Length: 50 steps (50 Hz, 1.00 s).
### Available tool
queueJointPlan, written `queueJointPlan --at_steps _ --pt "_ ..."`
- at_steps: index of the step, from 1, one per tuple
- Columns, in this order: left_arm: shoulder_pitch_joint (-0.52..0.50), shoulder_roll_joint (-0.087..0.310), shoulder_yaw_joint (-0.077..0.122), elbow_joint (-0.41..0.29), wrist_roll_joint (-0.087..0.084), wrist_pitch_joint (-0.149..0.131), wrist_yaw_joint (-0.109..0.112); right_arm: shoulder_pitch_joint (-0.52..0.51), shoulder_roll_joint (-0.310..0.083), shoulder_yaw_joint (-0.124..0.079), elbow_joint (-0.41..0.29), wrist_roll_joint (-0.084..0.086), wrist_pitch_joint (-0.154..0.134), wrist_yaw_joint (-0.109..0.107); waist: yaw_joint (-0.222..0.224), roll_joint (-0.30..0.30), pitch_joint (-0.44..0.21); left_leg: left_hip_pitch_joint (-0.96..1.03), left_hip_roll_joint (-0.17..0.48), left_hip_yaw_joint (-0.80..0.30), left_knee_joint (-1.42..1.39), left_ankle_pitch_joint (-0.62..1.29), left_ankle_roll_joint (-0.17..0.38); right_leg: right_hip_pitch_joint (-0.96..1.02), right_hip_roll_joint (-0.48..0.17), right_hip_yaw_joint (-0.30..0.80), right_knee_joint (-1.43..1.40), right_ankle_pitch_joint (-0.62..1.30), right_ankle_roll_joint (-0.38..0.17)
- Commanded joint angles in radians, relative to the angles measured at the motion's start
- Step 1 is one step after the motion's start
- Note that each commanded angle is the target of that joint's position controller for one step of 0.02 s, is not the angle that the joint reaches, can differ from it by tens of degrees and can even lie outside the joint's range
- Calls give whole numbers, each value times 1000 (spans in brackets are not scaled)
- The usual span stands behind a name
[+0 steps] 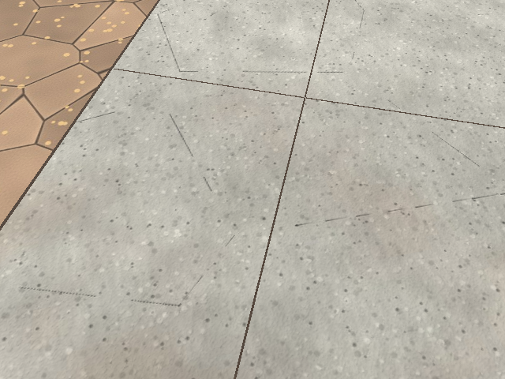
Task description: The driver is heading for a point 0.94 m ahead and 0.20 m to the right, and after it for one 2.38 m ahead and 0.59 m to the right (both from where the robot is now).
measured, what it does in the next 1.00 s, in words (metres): walks ahead, turning right: right foot, then left foot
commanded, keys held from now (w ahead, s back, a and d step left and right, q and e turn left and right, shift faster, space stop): w+e+shift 0.42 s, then w+shift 0.40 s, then q+shift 0.18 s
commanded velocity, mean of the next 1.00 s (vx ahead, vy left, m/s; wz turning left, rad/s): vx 0.94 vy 0.00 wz -0.46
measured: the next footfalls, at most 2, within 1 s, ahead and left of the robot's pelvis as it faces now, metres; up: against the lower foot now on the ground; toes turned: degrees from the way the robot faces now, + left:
right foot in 0.12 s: +0.30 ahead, -0.03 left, +0.00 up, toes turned -9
left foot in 0.52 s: +0.71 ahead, +0.09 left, +0.00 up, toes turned -27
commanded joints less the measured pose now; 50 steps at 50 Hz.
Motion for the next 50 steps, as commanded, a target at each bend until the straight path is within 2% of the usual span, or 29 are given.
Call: queueJointPlan --at_steps 1,3,5,6,7,8,9,10,13,17,21,23,25,26,27,28,29,30,31,33,37,41,43,44,46,47,48,49,50 --pt "-36 53 1 -50 -3 -15 -8 0 -127 -6 -47 5 -25 -33 48 86 39 -186 258 45 5 1327 -185 308 112 -153 -155 124 -34" --pt "73 117 21 -13 6 -1 -7 -33 -179 -17 -60 0 -16 -78 125 122 -35 -101 303 70 180 1558 -202 449 178 -186 -196 75 -40" --pt "440 210 67 84 13 21 2 -178 -246 -39 -108 -22 13 -101 333 136 -165 -217 339 43 659 1654 -202 797 186 -112 -202 -64 -102" --pt "662 244 96 137 -7 27 14 -333 -285 -62 -144 -15 33 -95 491 21 -198 -387 227 73 1232 1147 -186 977 84 22 -346 -29 -212" --pt "599 192 84 187 -30 40 26 -472 -104 -14 -214 -41 15 -58 389 -256 -76 -815 38 4 1628 -92 -149 1055 72 105 -245 -37 -206" --pt "413 197 67 122 2 23 28 -306 27 29 -289 -24 4 -40 131 -196 -110 -1066 90 -180 1737 -163 -140 1076 -13 428 -208 18 -306" --pt "360 202 73 79 19 22 42 -222 -16 42 -344 -29 -21 -18 100 -142 -236 -1123 120 -338 1628 -127 -132 1112 -187 805 -497 -465 -392" --pt "303 152 70 57 33 21 50 -225 -92 35 -321 -49 -34 -5 57 85 -97 -1099 178 -324 1466 -31 -111 899 -190 846 -677 -727 -336" --pt "218 172 64 26 16 -18 54 -290 -118 38 -339 -86 30 -2 -30 166 93 -926 269 -271 1147 9 -170 454 -61 648 -748 -651 -258" --pt "250 208 83 10 2 -49 41 -475 -91 59 -411 -36 54 7 48 54 84 -638 281 -187 666 314 -208 298 86 418 -741 -283 -192" --pt "312 235 106 -1 -5 -38 22 -557 -97 58 -448 -11 46 1 143 -47 14 -598 204 -165 409 409 -182 562 81 432 -628 -53 -123" --pt "329 238 109 -1 1 -36 32 -516 -129 43 -438 -20 34 -6 134 -62 -31 -544 179 -165 311 370 -162 701 46 444 -535 82 -90" --pt "304 273 112 -2 11 -43 29 -276 -203 3 -375 -27 18 -23 1 -35 -192 -293 156 -139 303 254 -116 757 56 389 -235 311 -50" --pt "245 240 101 -23 14 -53 28 -55 -253 -21 -330 -42 12 -39 -117 -26 -298 -44 257 -227 368 125 -86 595 84 353 36 183 -33" --pt "316 89 63 -72 -27 -65 27 70 -358 -53 -307 -87 12 -44 -90 264 -465 251 550 -727 265 -265 13 287 191 243 386 -342 7" --pt "352 89 40 -78 -25 -60 27 21 -362 -70 -285 -71 23 -27 -37 400 -448 245 608 -1094 80 -468 74 81 179 205 529 -548 3" --pt "235 141 45 -75 0 -45 33 -88 -249 -55 -307 -60 29 -18 -39 208 -249 104 558 -945 78 -500 61 -6 102 185 555 -449 -7" --pt "144 152 43 -94 20 -42 24 -128 -187 -43 -301 -51 29 -10 -40 68 -161 -21 505 -769 84 -318 47 9 73 173 497 -382 0" --pt "74 146 41 -118 34 -38 14 -113 -161 -36 -275 -51 28 -8 -37 22 -109 -113 454 -641 79 -146 25 38 57 179 442 -374 4" --pt "64 104 25 -151 47 -20 -4 -60 -107 -19 -211 -42 16 -6 9 95 -65 -194 406 -526 57 -2 14 53 40 200 383 -396 16" --pt "-62 107 3 -237 52 -9 -16 -23 -146 -25 -168 -11 -8 -2 41 96 20 -260 396 -370 -49 224 29 -20 33 166 213 -311 38" --pt "-186 86 -28 -290 33 -18 -41 -11 -194 -29 -149 4 -13 6 37 95 72 -412 356 -195 -185 455 8 284 27 4 -137 -84 21" --pt "-209 84 -32 -287 43 -30 -32 44 -206 -26 -111 8 -6 8 29 63 88 -320 346 -174 -109 814 -2 362 69 -26 -245 -58 9" --pt "-167 101 -26 -270 53 -39 -20 64 -234 -30 -98 9 -2 4 44 83 42 -255 336 -173 -6 1029 -16 436 118 -39 -284 -86 6" --pt "137 158 1 -170 75 -55 10 65 -271 -34 -83 22 12 -14 189 115 -134 -274 302 -175 409 1129 -66 790 129 3 -380 17 -6" --pt "256 216 19 -139 100 -60 30 67 -233 -25 -99 32 11 -18 228 105 -235 -440 252 -179 668 818 -82 1020 -17 103 -328 170 -12" --pt "270 337 48 -178 27 -52 49 147 -85 15 -129 -4 11 -13 159 -219 -470 -717 132 -226 1084 -245 -133 1359 -368 448 -186 758 -95" --pt "277 297 40 -211 36 -36 46 219 -151 1 -120 36 8 -14 173 -200 -690 -789 109 -412 1307 -339 -143 1418 -459 630 -220 790 -216" --pt "204 262 43 -219 25 -26 41 103 -204 -21 -167 66 16 -22 161 -133 -589 -861 168 -351 1321 -255 -166 1280 -418 534 -316 628 -237"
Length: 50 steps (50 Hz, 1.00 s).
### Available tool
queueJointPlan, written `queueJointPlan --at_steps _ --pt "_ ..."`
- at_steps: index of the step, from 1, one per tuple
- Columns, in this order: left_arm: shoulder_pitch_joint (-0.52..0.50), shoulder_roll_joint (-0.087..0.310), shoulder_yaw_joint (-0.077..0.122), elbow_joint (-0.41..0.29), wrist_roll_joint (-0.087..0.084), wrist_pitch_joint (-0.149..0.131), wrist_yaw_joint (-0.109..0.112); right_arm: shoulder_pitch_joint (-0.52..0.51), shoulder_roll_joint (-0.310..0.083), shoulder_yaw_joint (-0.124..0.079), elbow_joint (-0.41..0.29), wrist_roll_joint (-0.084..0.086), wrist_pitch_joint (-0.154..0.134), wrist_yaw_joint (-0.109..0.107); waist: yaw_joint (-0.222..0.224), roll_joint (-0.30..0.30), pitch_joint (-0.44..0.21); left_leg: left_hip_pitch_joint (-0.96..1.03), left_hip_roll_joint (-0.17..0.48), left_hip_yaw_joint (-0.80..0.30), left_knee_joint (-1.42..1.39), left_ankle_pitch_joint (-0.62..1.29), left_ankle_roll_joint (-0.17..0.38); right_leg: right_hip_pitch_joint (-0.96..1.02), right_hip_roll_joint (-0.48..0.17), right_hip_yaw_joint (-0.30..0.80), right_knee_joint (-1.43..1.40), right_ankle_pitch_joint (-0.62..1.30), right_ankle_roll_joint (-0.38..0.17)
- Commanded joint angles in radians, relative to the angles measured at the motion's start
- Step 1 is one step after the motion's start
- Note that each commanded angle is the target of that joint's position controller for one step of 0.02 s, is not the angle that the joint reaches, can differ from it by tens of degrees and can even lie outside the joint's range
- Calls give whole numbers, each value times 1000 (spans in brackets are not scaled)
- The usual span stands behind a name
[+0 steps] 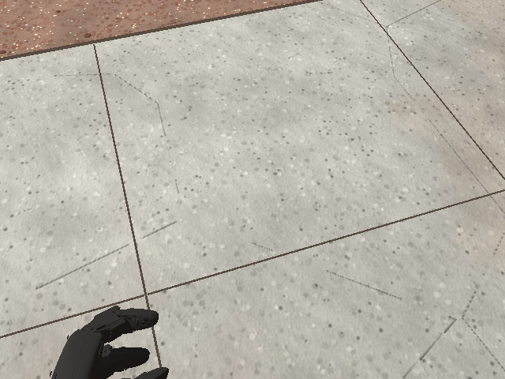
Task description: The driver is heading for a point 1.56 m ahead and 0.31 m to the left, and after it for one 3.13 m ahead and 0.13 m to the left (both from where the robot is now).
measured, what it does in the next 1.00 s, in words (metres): walks ahead: left foot, then right foot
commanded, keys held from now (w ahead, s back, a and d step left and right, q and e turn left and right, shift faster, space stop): q+shift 0.36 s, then shift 0.20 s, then e+shift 0.44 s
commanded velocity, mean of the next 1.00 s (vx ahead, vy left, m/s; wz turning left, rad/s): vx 0.11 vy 0.00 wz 0.20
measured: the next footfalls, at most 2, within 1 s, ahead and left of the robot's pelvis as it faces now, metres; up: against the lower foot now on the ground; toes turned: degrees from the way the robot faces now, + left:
left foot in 0.38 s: +0.30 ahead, +0.16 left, +0.00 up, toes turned +21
right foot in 0.88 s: +0.28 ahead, -0.08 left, +0.00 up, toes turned +12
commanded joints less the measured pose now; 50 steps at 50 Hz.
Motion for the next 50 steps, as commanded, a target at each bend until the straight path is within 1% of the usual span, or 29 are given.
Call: queueJointPlan --at_steps 1,2,3,5,7,10,12,15,17,18,19,20,21,22,23,24,26,29,32,34,37,41,43,44,45,46,47,49,50 --pt "302 180 82 9 -44 10 20 -78 -192 -51 -150 36 -2 -27 201 -47 -380 -617 78 -24 383 36 -35 825 -413 400 -141 807 -220" --pt "253 134 71 19 -47 6 22 -104 -167 -54 -147 25 19 -36 158 4 -266 -606 106 1 366 88 -53 670 -367 321 -197 725 -190" --pt "206 105 66 21 -44 1 22 -74 -139 -58 -141 20 46 -39 108 -7 -200 -535 127 8 357 123 -61 519 -342 240 -253 684 -174" --pt "117 88 71 23 -33 -2 18 -42 -75 -60 -155 24 89 -41 41 -56 -123 -447 147 26 309 144 -61 316 -326 109 -345 597 -146" --pt "58 102 79 36 -28 -5 30 -110 -69 -66 -207 11 104 -45 22 -69 -61 -456 157 43 187 229 -63 225 -306 5 -389 587 -132" --pt "34 134 93 53 -31 13 64 -165 -68 -66 -228 -7 99 -20 32 -59 -95 -377 138 93 -89 514 -31 264 -243 -133 -357 519 -101" --pt "40 156 101 66 -52 27 74 -213 -80 -70 -244 -11 101 9 54 -53 -111 -343 122 119 -214 597 -6 335 -256 -160 -326 480 -88" --pt "54 191 117 84 -80 49 69 -283 -135 -90 -295 -7 115 43 71 -50 -87 -347 107 164 -296 503 44 425 -307 -164 -249 466 -58" --pt "54 210 129 88 -96 62 67 -261 -172 -111 -312 -6 116 45 51 -49 -90 -297 58 212 -349 407 91 457 -313 -175 -123 574 -19" --pt "51 203 130 90 -104 70 64 -190 -192 -126 -299 -7 111 37 12 -20 -113 -198 16 233 -429 441 127 445 -285 -201 17 597 15" --pt "109 189 128 96 -93 74 57 -105 -259 -153 -284 -14 100 18 -17 105 -128 -37 17 138 -534 760 177 332 -208 -202 250 417 72" --pt "169 109 105 63 -30 72 50 -163 -373 -169 -314 -24 97 -2 90 399 -124 125 235 -233 -513 1315 306 14 -25 -190 589 -456 153" --pt "199 150 103 56 -39 67 38 -191 -358 -151 -373 -61 79 10 82 344 -371 251 392 -592 -621 1091 474 -102 70 81 805 -571 164" --pt "132 198 115 57 -73 69 32 -231 -312 -138 -396 -49 69 22 49 169 -382 235 392 -526 -663 932 438 -131 31 153 822 -490 142" --pt "90 183 112 48 -72 74 37 -267 -273 -125 -392 -24 66 18 65 82 -309 153 357 -439 -661 789 377 -148 0 152 769 -411 126" --pt "77 167 111 62 -56 86 49 -309 -228 -110 -392 -5 73 8 87 11 -237 48 321 -360 -660 705 320 -134 -40 150 697 -354 126" --pt "95 166 115 71 -51 111 58 -357 -201 -95 -404 -22 86 -11 124 61 -204 -114 252 -258 -686 661 272 -6 -48 128 592 -289 123" --pt "142 110 100 102 -54 119 64 -351 -191 -91 -401 -41 86 -26 126 83 -233 -103 223 -168 -680 736 263 57 -37 103 432 -257 145" --pt "169 66 79 136 -59 124 59 -371 -109 -62 -374 -56 86 -32 109 114 -248 -145 212 -78 -697 557 247 188 -75 95 250 -203 157" --pt "137 120 92 117 -68 128 54 -368 -162 -76 -355 -62 93 -34 82 166 -184 -172 235 -87 -729 382 254 186 -58 61 226 -205 154" --pt "123 165 109 90 -74 129 53 -372 -198 -90 -343 -53 108 -49 65 163 -129 -116 301 -130 -734 345 264 115 -56 48 234 -266 135" --pt "207 130 113 106 -75 133 39 -428 -180 -93 -336 -33 115 -64 101 149 -142 -71 319 -63 -678 474 232 172 -46 2 134 -257 95" --pt "297 125 120 134 -70 136 28 -466 -177 -100 -330 -9 122 -66 149 133 -139 -102 276 30 -589 483 166 277 -11 -25 -73 -124 47" --pt "327 163 133 134 -58 137 29 -439 -155 -102 -317 -1 126 -65 151 39 -103 -193 211 107 -443 386 83 335 -63 111 -215 -2 -8" --pt "324 296 164 106 -50 131 46 -434 -107 -95 -351 -29 125 -61 95 -245 -52 -455 43 219 -160 113 -27 416 -302 516 -278 309 -134" --pt "343 317 167 84 -20 112 41 -585 -114 -91 -402 -40 108 -62 177 -255 -51 -601 -69 76 32 -111 -41 423 -367 669 -349 390 -267" --pt "320 299 166 74 -6 90 40 -594 -124 -97 -398 -31 100 -59 154 -160 -65 -630 -40 -1 123 -54 -27 442 -325 612 -342 321 -237" --pt "223 245 159 45 -60 82 52 -543 -139 -109 -355 -34 103 -66 104 -66 -80 -634 -6 -22 128 97 -29 470 -232 474 -287 334 -127" --pt "209 221 152 33 -77 89 61 -540 -140 -111 -355 -39 104 -69 99 -69 -101 -612 -4 -24 122 140 -38 470 -210 449 -276 353 -113"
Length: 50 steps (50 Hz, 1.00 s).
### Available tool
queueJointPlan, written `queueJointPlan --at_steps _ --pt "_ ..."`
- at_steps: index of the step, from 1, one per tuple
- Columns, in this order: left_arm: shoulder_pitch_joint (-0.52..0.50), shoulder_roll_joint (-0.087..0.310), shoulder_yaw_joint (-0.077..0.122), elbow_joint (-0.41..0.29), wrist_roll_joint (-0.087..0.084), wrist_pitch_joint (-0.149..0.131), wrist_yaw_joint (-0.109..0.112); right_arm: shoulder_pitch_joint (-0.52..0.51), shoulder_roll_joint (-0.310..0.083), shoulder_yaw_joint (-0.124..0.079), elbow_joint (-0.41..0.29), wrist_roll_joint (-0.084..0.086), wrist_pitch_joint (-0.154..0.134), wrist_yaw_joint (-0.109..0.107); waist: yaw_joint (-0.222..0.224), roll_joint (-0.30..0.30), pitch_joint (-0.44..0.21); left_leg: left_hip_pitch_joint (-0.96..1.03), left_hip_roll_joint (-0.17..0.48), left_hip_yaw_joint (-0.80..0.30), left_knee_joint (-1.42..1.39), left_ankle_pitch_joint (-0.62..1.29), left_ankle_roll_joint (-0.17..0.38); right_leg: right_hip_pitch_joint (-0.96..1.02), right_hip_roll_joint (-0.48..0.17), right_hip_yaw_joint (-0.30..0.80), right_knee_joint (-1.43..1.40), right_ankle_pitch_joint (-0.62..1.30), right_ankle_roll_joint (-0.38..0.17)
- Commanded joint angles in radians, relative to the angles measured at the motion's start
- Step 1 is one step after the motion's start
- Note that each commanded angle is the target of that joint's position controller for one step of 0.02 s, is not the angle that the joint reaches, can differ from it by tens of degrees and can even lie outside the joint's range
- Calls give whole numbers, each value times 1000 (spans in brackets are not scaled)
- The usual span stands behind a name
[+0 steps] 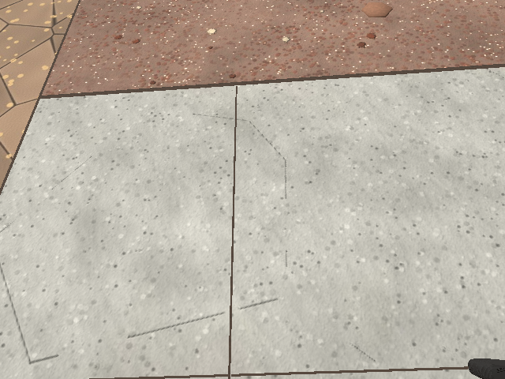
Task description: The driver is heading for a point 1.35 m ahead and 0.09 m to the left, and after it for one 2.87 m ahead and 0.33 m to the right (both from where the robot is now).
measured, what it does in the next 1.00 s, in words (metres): steps on the spot, turning left: left foot, then right foot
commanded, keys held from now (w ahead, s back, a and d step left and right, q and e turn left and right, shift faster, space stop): e+shift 0.02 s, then shift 0.20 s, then q+shift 0.46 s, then shift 0.28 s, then e+shift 0.04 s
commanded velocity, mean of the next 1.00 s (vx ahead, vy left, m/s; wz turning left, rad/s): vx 0.00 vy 0.00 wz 0.20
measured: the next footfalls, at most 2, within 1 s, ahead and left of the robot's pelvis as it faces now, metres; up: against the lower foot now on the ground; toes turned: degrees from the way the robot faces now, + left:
left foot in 0.34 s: +0.08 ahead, +0.14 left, +0.00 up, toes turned -8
right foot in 0.66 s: +0.07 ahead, -0.10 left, +0.00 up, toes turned +15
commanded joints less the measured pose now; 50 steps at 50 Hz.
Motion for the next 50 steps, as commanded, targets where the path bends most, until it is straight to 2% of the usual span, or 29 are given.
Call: queueJointPlan --at_steps 1,3,7,11,14,15,16,17,18,19,20,21,22,23,24,26,29,31,32,33,34,35,36,37,38,39,43,48,50 --pt "-104 164 42 -124 -29 -16 24 -66 -63 -24 -90 -4 -22 -3 -55 -137 -113 -161 -1 -67 106 69 -23 201 -214 337 -189 532 -162" --pt "-78 151 38 -133 -19 -5 35 -47 -49 -17 -76 8 -25 5 -45 -138 -153 -155 -4 -53 59 118 -34 257 -204 302 -170 573 -158" --pt "-45 156 37 -140 -10 9 44 -73 -37 -5 -73 16 -28 17 -11 -175 -153 -86 15 -35 -128 147 -48 266 -193 299 -154 526 -151" --pt "-80 166 31 -164 6 18 28 -58 -59 -5 -63 22 -32 32 -1 -200 -123 41 28 -15 -237 98 -39 176 -202 335 -144 521 -174" --pt "-130 79 -9 -159 18 11 14 1 -41 8 -30 23 -35 49 -13 -188 -136 200 70 4 -378 120 -25 128 -200 285 -132 526 -166" --pt "-140 78 -14 -152 19 7 10 13 -34 11 -25 26 -37 55 -24 -185 -121 257 62 22 -462 181 -15 104 -191 265 -128 489 -157" --pt "-144 105 -7 -148 14 5 9 12 -50 8 -30 28 -40 60 -35 -183 -93 291 43 43 -567 278 1 89 -172 250 -120 439 -140" --pt "-117 137 4 -141 12 -1 12 -5 -88 0 -44 22 -43 60 -27 -166 -73 298 43 22 -613 368 23 93 -150 246 -113 367 -114" --pt "-99 154 12 -144 22 -7 17 -5 -145 -10 -63 16 -45 59 -11 -107 -83 315 93 -62 -594 559 56 89 -109 219 -63 252 -76" --pt "-65 142 15 -156 36 -16 20 -3 -212 -29 -70 17 -46 59 35 36 -101 344 158 -162 -563 739 119 46 -15 122 20 137 -30" --pt "-109 134 15 -169 41 -21 27 27 -216 -38 -62 28 -45 60 6 142 -103 339 223 -292 -618 705 213 -7 53 18 117 49 32" --pt "-170 127 18 -188 33 -23 31 66 -187 -33 -59 26 -43 57 -28 193 -94 378 284 -426 -660 697 285 -91 78 -5 190 -62 63" --pt "-220 114 19 -210 21 -22 32 127 -180 -32 -47 19 -46 52 -68 216 -103 445 329 -522 -691 712 334 -194 95 19 312 -261 73" --pt "-242 109 23 -224 12 -18 28 169 -189 -35 -43 13 -53 49 -92 191 -114 492 352 -568 -701 730 357 -274 92 62 478 -378 83" --pt "-225 101 25 -224 5 -15 22 152 -205 -43 -45 18 -56 42 -70 127 -123 502 335 -536 -681 716 333 -305 68 95 549 -349 87" --pt "-219 72 20 -220 2 -15 16 77 -191 -48 -65 46 -38 26 -38 79 -127 467 238 -431 -672 622 243 -276 43 86 389 -245 94" --pt "-213 31 11 -210 -8 -28 -4 55 -187 -56 -85 45 11 15 -43 128 -159 388 166 -415 -666 544 206 -122 85 36 161 -129 105" --pt "-160 51 20 -191 -15 -33 -17 53 -194 -60 -95 47 22 18 -35 155 -178 351 156 -452 -661 481 195 -18 96 29 3 -46 99" --pt "-110 63 29 -173 -14 -35 -19 30 -191 -58 -103 57 24 18 -5 152 -179 306 135 -457 -644 406 172 70 92 17 -128 49 89" --pt "-70 95 43 -157 -12 -31 -13 42 -165 -50 -105 61 22 17 4 124 -181 210 94 -433 -607 260 129 194 38 35 -215 118 67" --pt "-52 170 60 -168 5 -23 -1 113 -98 -32 -94 48 22 22 -29 -73 -196 42 -9 -310 -384 -55 66 325 -201 261 -267 68 -19" --pt "-104 226 64 -188 61 -22 -9 124 -113 -40 -117 40 5 20 -62 -303 -130 -115 -90 -202 -160 -186 27 195 -400 553 -325 104 -158" --pt "-163 185 51 -218 68 -36 -8 144 -187 -59 -104 25 -7 20 -87 -245 -93 -99 -5 -192 22 -146 7 132 -427 550 -332 123 -214" --pt "-219 126 32 -224 52 -42 -2 153 -218 -68 -72 28 -3 19 -103 -161 -60 -87 8 -174 91 -73 -4 91 -358 418 -308 135 -187" --pt "-241 102 23 -230 34 -44 2 173 -196 -65 -40 25 6 14 -104 -113 -47 -80 7 -161 129 -12 -17 92 -281 316 -288 143 -148" --pt "-238 98 19 -223 20 -45 7 182 -170 -57 -29 23 11 12 -96 -109 -41 -87 2 -152 178 34 -29 100 -253 262 -275 209 -142" --pt "-127 96 9 -187 21 -38 18 112 -113 -27 -61 33 7 13 -40 -149 -64 -81 -4 -115 111 70 -69 190 -229 157 -250 415 -184" --pt "-127 128 16 -166 9 -29 13 62 -60 11 -81 17 10 24 -24 -205 -86 116 64 -31 -235 22 -73 181 -239 115 -240 399 -192" --pt "-92 102 2 -143 3 -27 0 70 -43 18 -65 13 6 26 -17 -215 -80 249 50 5 -419 34 -64 122 -212 132 -221 410 -185"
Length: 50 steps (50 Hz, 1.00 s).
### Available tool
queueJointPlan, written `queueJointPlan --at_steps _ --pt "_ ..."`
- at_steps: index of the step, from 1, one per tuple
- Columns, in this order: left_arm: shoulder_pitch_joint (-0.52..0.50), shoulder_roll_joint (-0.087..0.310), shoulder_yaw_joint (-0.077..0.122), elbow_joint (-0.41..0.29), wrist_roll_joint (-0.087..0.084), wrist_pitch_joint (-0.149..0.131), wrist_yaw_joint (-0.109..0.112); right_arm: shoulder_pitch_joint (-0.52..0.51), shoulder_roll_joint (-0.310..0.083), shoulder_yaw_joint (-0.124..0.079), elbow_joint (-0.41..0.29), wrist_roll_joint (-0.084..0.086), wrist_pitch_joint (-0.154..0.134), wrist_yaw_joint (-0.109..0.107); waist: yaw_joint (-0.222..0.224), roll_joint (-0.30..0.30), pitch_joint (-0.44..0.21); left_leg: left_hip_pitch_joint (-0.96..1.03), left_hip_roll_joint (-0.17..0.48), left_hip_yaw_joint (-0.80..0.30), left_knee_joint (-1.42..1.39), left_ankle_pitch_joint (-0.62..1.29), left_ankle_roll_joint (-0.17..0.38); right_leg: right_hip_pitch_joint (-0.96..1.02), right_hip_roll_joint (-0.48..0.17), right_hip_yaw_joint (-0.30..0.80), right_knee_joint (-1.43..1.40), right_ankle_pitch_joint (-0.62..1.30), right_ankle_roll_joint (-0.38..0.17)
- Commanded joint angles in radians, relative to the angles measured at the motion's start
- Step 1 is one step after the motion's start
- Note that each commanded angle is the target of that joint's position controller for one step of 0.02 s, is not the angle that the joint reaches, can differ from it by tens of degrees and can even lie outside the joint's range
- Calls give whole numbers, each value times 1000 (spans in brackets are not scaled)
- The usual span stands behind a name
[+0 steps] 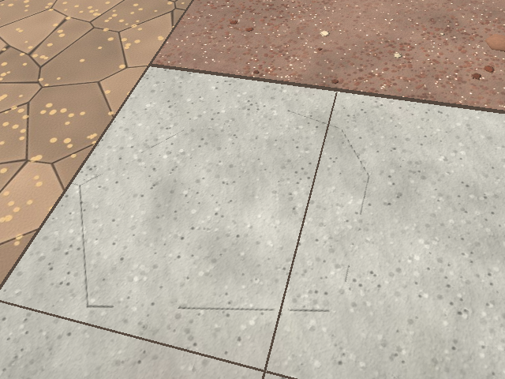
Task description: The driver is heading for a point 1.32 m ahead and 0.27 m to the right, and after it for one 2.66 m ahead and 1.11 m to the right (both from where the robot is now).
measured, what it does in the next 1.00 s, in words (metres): walks ahead: left foot, then right foot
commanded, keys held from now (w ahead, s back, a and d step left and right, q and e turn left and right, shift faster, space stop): e+shift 0.22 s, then w+e+shift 0.20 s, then w+shift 0.12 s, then w+q+shift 0.46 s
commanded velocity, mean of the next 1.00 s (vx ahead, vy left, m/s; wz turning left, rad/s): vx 0.55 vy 0.00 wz -0.13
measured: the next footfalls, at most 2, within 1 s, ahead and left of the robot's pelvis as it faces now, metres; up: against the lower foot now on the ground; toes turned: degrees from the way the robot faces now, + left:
left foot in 0.08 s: +0.03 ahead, +0.16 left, +0.00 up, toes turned -4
right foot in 0.48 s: +0.03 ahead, -0.15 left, +0.00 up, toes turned -27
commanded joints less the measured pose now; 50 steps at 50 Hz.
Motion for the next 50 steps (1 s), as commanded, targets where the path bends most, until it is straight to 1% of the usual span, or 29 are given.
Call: queueJointPlan --at_steps 1,3,4,5,6,8,10,11,13,15,18,22,23,24,25,26,27,28,30,31,34,39,42,45,46,47,48,49,50 --pt "-18 156 34 -43 -19 -8 -11 -6 -46 -7 -56 -5 -20 3 -24 -205 -58 130 -30 83 -310 84 18 46 -183 219 -72 368 -177" --pt "21 218 54 -32 -46 -9 -14 36 -117 -27 -44 -6 -28 -2 -40 -186 -50 265 -30 62 -480 292 78 -13 -171 264 -35 396 -126" --pt "10 207 50 -48 -33 -20 -19 85 -173 -41 -47 -9 -28 -14 -48 -115 -111 390 71 -5 -428 468 118 -89 -146 256 19 294 -76" --pt "11 146 35 -70 -18 -34 -30 107 -239 -59 -44 -25 -16 -26 -28 84 -155 508 226 -95 -352 733 202 -244 -46 159 155 36 -14" --pt "-30 134 32 -87 -36 -36 -27 107 -228 -66 -24 -24 -8 -21 -60 244 -148 423 323 -173 -412 647 313 -319 24 27 263 -221 36" --pt "-56 198 67 -81 -44 -5 -17 40 -133 -39 -60 -40 -26 -22 -77 180 -100 359 368 -186 -468 676 368 -410 -6 54 656 -395 86" --pt "15 168 69 -65 -36 43 -8 -73 -107 -33 -72 -14 -46 -18 -13 144 -57 290 307 -53 -475 630 310 -406 -49 76 699 -296 117" --pt "6 151 65 -73 -32 55 -7 -86 -108 -34 -70 -12 -50 -17 -13 139 -44 270 290 -9 -482 614 299 -401 -56 58 683 -244 127" --pt "-42 139 54 -111 -38 54 -27 -8 -130 -46 -49 -2 -58 -14 -65 142 -75 299 302 -13 -582 134 291 -416 -93 18 627 -149 117" --pt "-85 138 48 -145 -42 44 -49 13 -157 -53 -41 8 -76 -10 -85 152 -64 317 321 -27 -637 -98 270 -418 -108 7 540 -138 84" --pt "-80 139 45 -154 -39 26 -64 0 -198 -66 -35 9 -104 11 -64 118 -28 294 326 36 -667 -139 244 -337 -114 -24 415 -175 28" --pt "31 135 44 -108 -48 18 -58 -31 -202 -68 -19 27 -113 46 6 65 24 190 313 150 -593 -182 223 -135 -85 -117 269 -178 -30" --pt "117 154 46 -69 52 28 -89 5 -176 -55 -6 -77 -85 48 47 16 -18 106 245 274 -434 -219 189 71 25 -206 145 -154 -44" --pt "320 199 73 21 58 17 -86 -3 -112 -33 -8 -92 -78 49 138 -198 -41 -67 138 370 -20 -7 171 309 68 -141 128 -204 -61" --pt "422 302 80 20 35 0 -72 -112 30 16 -96 -86 -82 56 182 -532 -22 -460 25 325 390 -239 133 388 -215 394 -88 -508 -137" --pt "318 328 75 -54 11 -10 -61 -196 -23 9 -166 -97 -92 62 157 -433 -19 -627 -14 117 498 -162 125 334 -339 777 -315 -549 -222" --pt "268 292 68 -56 17 -12 -51 -237 -75 0 -171 -75 -102 74 127 -233 32 -681 66 71 516 -29 126 320 -381 729 -297 -546 -237" --pt "246 269 61 -53 26 -20 -41 -172 -103 -1 -128 -59 -110 80 88 -135 18 -621 105 82 467 81 126 281 -361 609 -250 -480 -208" --pt "156 222 36 -58 25 -43 -33 -18 -117 -2 -33 -57 -101 95 1 -115 20 -470 130 85 381 200 116 191 -253 401 -291 -383 -133" --pt "156 212 29 -50 21 -60 -34 0 -116 -2 -15 -48 -85 104 -8 -138 38 -437 121 85 373 256 114 158 -246 336 -324 -314 -117" --pt "215 196 26 -2 27 -85 -40 -57 -90 3 -4 -13 -62 108 11 -64 121 -490 24 16 309 334 134 176 -205 105 -369 -71 -62" --pt "231 139 0 63 18 -110 -28 -153 -50 31 -19 -32 -73 123 4 -66 139 -385 -8 188 28 465 188 210 -164 -140 -414 373 -5" --pt "232 184 1 101 17 -118 -7 -129 -39 47 -20 -23 -70 120 -28 -110 75 -186 -79 299 -96 465 247 303 -182 -206 -324 1066 27" --pt "150 274 31 92 49 -67 27 218 -145 12 74 -11 -62 94 -214 -197 -125 91 -173 305 -85 269 301 425 -221 -206 147 1546 42" --pt "92 294 39 74 55 -52 29 427 -195 -14 137 -14 -61 83 -310 -180 -189 292 -167 237 -123 166 339 317 -224 -183 443 1457 26" --pt "27 264 34 68 44 -54 13 531 -230 -42 165 -14 -59 64 -366 -77 -172 460 -112 101 -225 109 393 97 -105 -191 869 923 14" --pt "3 64 -18 -3 45 -83 -16 396 -271 -52 156 -21 -46 55 -190 206 -78 603 69 -341 -262 42 503 -425 112 -94 1223 -190 48" --pt "18 89 -30 -81 26 -108 -25 309 -294 -57 117 -19 -49 58 -137 169 -161 674 188 -749 -484 -93 616 -628 106 143 1293 -205 48" --pt "-11 145 -32 -83 37 -130 -29 302 -236 -52 107 -20 -56 53 -132 3 -114 592 211 -766 -597 -193 568 -626 31 187 1178 -120 22"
